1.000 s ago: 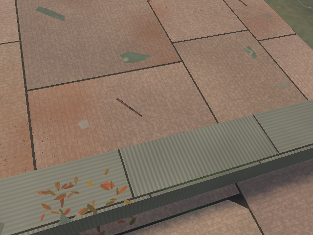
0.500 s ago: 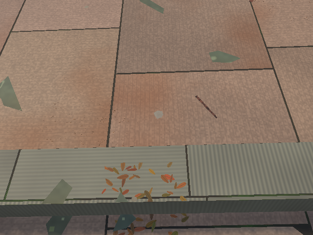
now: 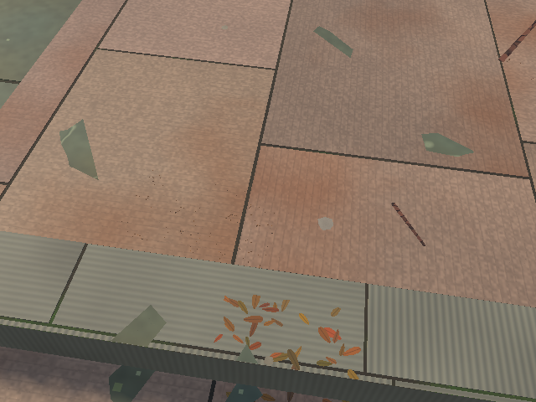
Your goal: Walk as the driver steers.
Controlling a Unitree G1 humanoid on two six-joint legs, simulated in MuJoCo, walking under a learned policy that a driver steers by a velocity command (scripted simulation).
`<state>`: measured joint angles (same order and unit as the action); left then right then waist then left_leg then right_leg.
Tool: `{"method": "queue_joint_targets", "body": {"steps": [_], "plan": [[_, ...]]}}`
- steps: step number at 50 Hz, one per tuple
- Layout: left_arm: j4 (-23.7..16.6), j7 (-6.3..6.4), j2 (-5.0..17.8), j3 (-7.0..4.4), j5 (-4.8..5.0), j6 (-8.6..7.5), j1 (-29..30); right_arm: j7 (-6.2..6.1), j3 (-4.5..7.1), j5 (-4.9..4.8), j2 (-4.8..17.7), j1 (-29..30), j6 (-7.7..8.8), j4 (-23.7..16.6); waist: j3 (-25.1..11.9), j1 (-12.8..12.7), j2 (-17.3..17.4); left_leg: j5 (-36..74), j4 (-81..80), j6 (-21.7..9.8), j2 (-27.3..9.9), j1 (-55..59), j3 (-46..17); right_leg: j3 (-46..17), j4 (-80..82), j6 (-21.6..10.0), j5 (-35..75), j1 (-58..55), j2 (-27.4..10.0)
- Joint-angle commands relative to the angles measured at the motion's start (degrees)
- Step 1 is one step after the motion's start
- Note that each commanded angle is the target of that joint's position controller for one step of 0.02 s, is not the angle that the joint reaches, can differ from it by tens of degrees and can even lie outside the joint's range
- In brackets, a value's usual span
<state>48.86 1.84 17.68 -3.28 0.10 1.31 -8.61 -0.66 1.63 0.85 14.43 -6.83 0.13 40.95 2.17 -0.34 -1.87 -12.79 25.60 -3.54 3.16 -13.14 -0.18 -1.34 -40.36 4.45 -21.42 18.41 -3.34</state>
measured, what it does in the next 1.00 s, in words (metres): walks ahead: right foot, then right foot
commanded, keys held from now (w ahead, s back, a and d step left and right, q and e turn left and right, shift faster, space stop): no key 0.18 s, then w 0.82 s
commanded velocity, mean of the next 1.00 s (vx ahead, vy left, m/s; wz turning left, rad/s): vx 0.29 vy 0.00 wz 0.03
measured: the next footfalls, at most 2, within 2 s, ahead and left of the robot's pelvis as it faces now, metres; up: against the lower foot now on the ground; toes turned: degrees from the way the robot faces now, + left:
right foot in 0.06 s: +0.03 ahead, -0.15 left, +0.00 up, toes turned +0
right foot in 0.90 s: +0.38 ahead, -0.12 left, +0.00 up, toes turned -1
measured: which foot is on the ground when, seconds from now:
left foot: down 0.00-0.88, up 0.90-1.00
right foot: up 0.00-0.04, down 0.06-0.54, up 0.56-0.88, down 0.90-1.00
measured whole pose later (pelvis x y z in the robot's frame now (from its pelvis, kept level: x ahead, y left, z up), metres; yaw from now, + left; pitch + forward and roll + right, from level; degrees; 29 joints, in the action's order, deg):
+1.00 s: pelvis +0.26 -0.05 -0.01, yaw +0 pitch +0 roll +0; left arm 50.3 -1.4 14.8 -2.1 -0.3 -3.5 -10.0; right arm 0.1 1.8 -1.8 15.2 -18.0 4.3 52.3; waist 1.5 -0.1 1.3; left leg -25.3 79.8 -2.3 1.4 -22.1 -3.2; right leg 3.2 -29.8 -5.7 -10.0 20.2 3.2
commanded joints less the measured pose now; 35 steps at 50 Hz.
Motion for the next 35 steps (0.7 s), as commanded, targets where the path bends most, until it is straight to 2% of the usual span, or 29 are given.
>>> {"method": "queue_joint_targets", "body": {"steps": [1, 2, 3, 4, 5, 6, 7, 9, 10, 11, 13, 15, 16, 17, 18, 20, 22, 23, 24, 25, 26, 27, 28, 29, 30, 31, 32, 34, 35], "plan": [[-2.3, -0.14, 4.5, -0.70, -0.11, -1.25, 0.0, -0.02, 1.96, -0.53, 8.3, 2.1, 0.50, -1.7, -4.0, -0.4, 8.7, 10.3, -6.5, -8.1, -14.0, 2.2, -12.9, 0.9, 12.3, -1.1, 5.9, -5.3, 0.6], [-1.7, -0.34, 4.4, -0.45, -0.75, -1.59, -1.0, 0.08, 1.61, -0.81, 7.6, 1.3, 0.61, -0.8, -4.0, -1.3, 7.0, 9.1, -6.1, -6.0, -12.8, 0.7, -12.2, 0.4, 19.3, -2.1, 14.4, -9.7, 0.3], [-1.5, -0.25, 6.5, -0.62, -1.38, -1.87, -1.6, 0.25, 1.25, -0.22, 6.7, -0.6, 1.07, -0.1, -5.3, -0.5, 4.3, 7.3, -5.0, -3.3, -10.8, -1.1, -11.1, -3.2, 19.6, -3.3, 23.1, -14.6, -2.8], [-1.3, -0.04, 10.4, -1.37, -0.97, -1.88, -1.1, 0.74, 1.48, 0.64, 7.3, -2.7, 1.58, 0.1, -5.7, 2.4, -1.7, 4.4, -3.6, -1.2, -7.2, -2.0, -7.8, -4.4, 16.3, -5.4, 29.0, -15.6, -5.3], [-0.4, -0.42, 8.9, -1.28, -0.13, -1.99, 0.3, 0.61, 1.50, 0.75, 7.1, -1.8, 1.57, 0.5, -5.9, 2.3, -4.5, 2.6, -3.9, 0.6, -4.6, 1.9, -4.7, -3.9, 16.2, -7.2, 20.3, -10.2, -4.3], [-0.7, -0.78, 6.3, -0.60, -0.25, -2.30, 1.4, 0.38, 1.61, 0.64, 8.0, 0.8, 1.39, 0.7, -4.7, 0.8, -2.6, 3.0, -2.6, 1.2, -4.4, 3.4, -4.4, -3.3, 17.2, -6.5, 16.6, -8.1, -3.0], [-0.2, -0.79, 5.5, -0.28, -0.73, -2.61, 1.6, 0.04, 1.68, 0.22, 7.7, 1.8, 1.06, 0.8, -4.8, 0.5, -2.3, 4.6, -2.0, 0.9, -4.7, 4.0, -4.4, -2.9, 17.7, -5.5, 16.0, -7.4, -2.6], [0.9, -0.88, 5.3, 0.03, -0.78, -3.24, 1.5, -0.33, 1.63, 0.06, 7.3, 1.3, 0.16, 1.6, -3.8, 0.5, -2.0, 7.4, -2.1, 0.5, -4.9, 3.9, -4.7, -2.2, 17.8, -4.4, 17.0, -7.6, -1.8], [1.7, -0.76, 5.1, 0.21, -0.71, -3.32, 0.3, -0.44, 1.60, 0.06, 7.0, 0.4, -0.08, 2.3, -4.8, 0.4, -1.6, 3.0, -2.3, 0.3, -4.3, 4.2, -4.2, -1.6, 17.8, -4.4, 12.4, -8.1, -1.2], [2.7, -1.23, 3.1, 1.04, -1.77, -1.83, -0.7, 0.32, 0.90, 0.94, 6.0, -2.7, -0.41, 4.8, -2.5, 0.8, -1.5, 1.4, -4.5, 0.1, -5.8, 4.5, -5.8, -3.8, 20.6, -5.1, 9.7, -7.1, -2.3], [3.2, -1.71, 4.8, 0.39, -1.72, -0.71, -1.1, 0.82, 1.40, 1.05, 7.1, -3.1, -0.78, 6.1, 0.0, 0.4, -0.4, -11.0, -3.6, -1.0, -4.2, 2.2, -5.3, -3.0, 19.7, -6.9, -3.4, -6.4, -0.5], [3.1, -1.85, 5.3, 0.33, -1.63, -0.64, -1.3, 0.96, 1.35, 1.16, 6.9, -2.9, -0.68, 6.3, 3.0, 0.1, 0.3, -19.3, -3.6, -1.7, -3.7, -1.8, -5.8, -4.5, 20.2, -8.5, -11.9, -4.7, -0.6], [3.1, -1.81, 5.6, 0.23, -1.54, -0.89, -1.6, 0.95, 1.33, 1.09, 6.9, -3.0, -0.38, 6.6, 4.2, 0.0, 0.5, -21.0, -3.3, -2.0, -3.6, -3.5, -6.1, -5.5, 20.4, -9.2, -14.2, -4.6, -0.8], [2.4, -0.53, 6.8, -0.21, 1.42, -2.97, -0.9, 0.02, 2.15, -2.11, 8.2, -0.8, 1.30, 5.3, 4.5, -0.5, 1.0, -22.0, -1.5, -1.9, -3.3, -5.7, -5.0, -4.7, 18.4, -9.6, -13.9, -4.1, -0.9], [2.7, -0.12, 6.2, 0.05, 1.72, -4.42, -1.8, -0.13, 1.87, -2.41, 7.5, -1.0, 2.67, 5.4, 4.0, -0.7, 0.9, -21.7, -0.5, -2.2, -3.7, -6.8, -5.9, -6.6, 18.2, -10.5, -14.0, -5.1, -1.7], [3.6, -0.20, 6.3, -0.04, 1.54, -6.20, -4.5, 0.27, 1.45, -2.10, 5.5, -1.8, 4.89, 5.5, 4.1, -0.9, -2.2, -17.3, 3.0, -2.3, -2.9, -9.7, -4.8, -12.0, 20.0, -13.1, -11.8, -8.4, -4.8], [3.9, -0.64, 8.1, -0.68, 1.67, -6.88, -6.1, 0.97, 1.27, -2.02, 4.9, -2.4, 6.37, 5.3, 3.4, -0.3, -6.7, -9.0, 8.7, -1.8, -1.6, -12.6, -0.9, -19.8, 22.6, -16.6, -1.4, -13.7, -10.7], [3.7, -0.93, 8.8, -1.02, 1.72, -7.02, -6.0, 1.20, 1.49, -2.11, 5.8, -3.3, 6.72, 5.5, 2.7, 0.3, -6.3, -4.8, 8.9, -1.8, -2.1, -12.5, -0.1, -20.3, 21.3, -17.4, 7.0, -15.4, -12.1], [3.1, -1.22, 9.0, -1.29, 1.70, -7.13, -5.2, 1.41, 1.81, -2.16, 6.8, -4.8, 6.84, 6.2, 1.2, 0.9, -4.4, 0.3, 7.8, -1.6, -2.2, -9.8, -0.1, -17.9, 18.3, -17.0, 15.7, -15.7, -11.2], [1.8, -1.52, 8.8, -1.35, 1.55, -7.14, -2.5, 1.61, 2.37, -2.20, 7.8, -8.7, 6.82, 7.9, -1.2, 2.8, -2.0, 6.7, 4.9, -1.7, -2.0, -2.3, -1.0, -13.0, 13.3, -15.5, 24.0, -12.9, -8.2], [-0.8, -1.78, 7.7, -0.90, 1.03, -7.45, 4.1, 1.77, 3.70, -2.41, 10.5, -18.0, 6.66, 11.0, -5.3, 7.6, 3.3, 16.8, -0.2, -3.7, -3.8, 14.6, -6.6, -4.3, 0.8, -11.8, 35.5, -2.4, -1.7], [-3.1, -1.83, 5.4, -0.25, 0.14, -8.34, 8.2, 1.64, 5.44, -1.79, 15.7, -29.6, 5.84, 14.2, -8.4, 11.9, 14.6, 28.6, -4.1, -7.4, -12.6, 32.8, -20.7, 2.8, -20.5, -7.0, 23.4, 16.6, 5.1], [-2.5, -2.09, 3.1, 0.27, 0.81, -8.62, 4.6, 1.92, 4.03, -1.16, 12.3, -27.1, 5.39, 13.6, -6.4, 8.4, 16.8, 34.3, -6.3, -12.1, -21.2, 34.8, -31.2, 0.2, -28.4, -6.5, -9.2, 29.1, 6.1], [-2.4, -2.51, 3.8, 0.24, 2.50, -8.44, 4.7, 1.94, 2.74, -0.72, 8.5, -22.8, 5.42, 12.2, -1.0, 6.2, 8.4, 29.4, -7.1, -13.9, -23.0, 30.8, -29.2, -3.8, -34.1, -8.0, -11.0, 33.6, 2.3], [-3.0, -2.95, 3.2, 0.55, 3.51, -8.10, 5.9, 1.78, 2.09, -0.56, 6.9, -20.1, 5.42, 11.4, 2.1, 4.9, 4.8, 26.1, -9.4, -13.5, -22.7, 28.8, -24.9, -3.3, -35.6, -8.9, -8.1, 37.4, 0.2], [-3.8, -3.05, 2.1, 0.86, 2.97, -7.91, 6.9, 1.80, 1.68, -1.22, 6.9, -17.7, 5.24, 11.2, 4.8, 3.5, 2.5, 25.7, -12.0, -11.6, -21.2, 25.7, -20.7, -1.8, -32.0, -8.7, -4.7, 38.6, -2.2], [-4.2, -2.99, 2.1, 0.73, 1.80, -7.76, 7.4, 1.57, 1.38, -1.41, 6.4, -16.0, 4.96, 10.9, 4.8, 2.6, 3.1, 25.8, -14.1, -9.5, -18.9, 23.0, -16.9, -0.4, -28.0, -8.1, -0.3, 36.1, -3.5], [-5.5, -3.70, 0.3, 1.52, 0.31, -7.65, 9.0, 0.61, 1.32, -1.36, 7.1, -13.7, 4.45, 10.0, 4.5, 2.1, 5.0, 26.6, -17.8, -8.0, -13.6, 14.4, -10.2, 3.5, -19.0, -5.2, 8.7, 27.4, -2.0], [-6.6, -3.93, -0.9, 2.13, 0.08, -7.74, 11.2, -0.05, 1.29, -1.48, 7.4, -12.9, 4.36, 9.6, 4.6, 2.3, 4.7, 26.9, -18.7, -7.3, -11.1, 9.5, -6.5, 5.3, -12.0, -3.9, 13.4, 21.8, -0.7]]}}
Keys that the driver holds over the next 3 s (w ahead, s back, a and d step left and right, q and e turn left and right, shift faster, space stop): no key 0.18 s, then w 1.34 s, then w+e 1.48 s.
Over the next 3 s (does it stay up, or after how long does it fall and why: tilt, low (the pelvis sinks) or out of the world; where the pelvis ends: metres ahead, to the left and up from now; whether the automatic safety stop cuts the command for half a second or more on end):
stays up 1.30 -0.23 0.12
